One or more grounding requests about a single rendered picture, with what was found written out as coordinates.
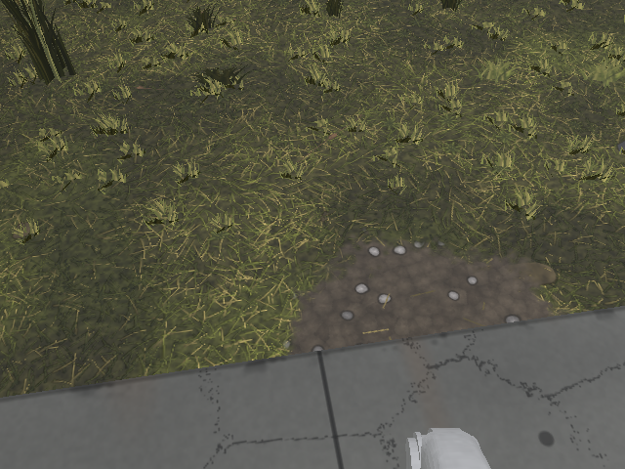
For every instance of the right robot thigh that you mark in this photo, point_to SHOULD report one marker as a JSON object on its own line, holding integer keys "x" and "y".
{"x": 444, "y": 448}

